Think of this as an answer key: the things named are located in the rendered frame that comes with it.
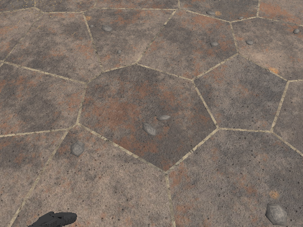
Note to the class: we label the left robot hand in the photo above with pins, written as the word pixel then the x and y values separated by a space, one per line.
pixel 52 219

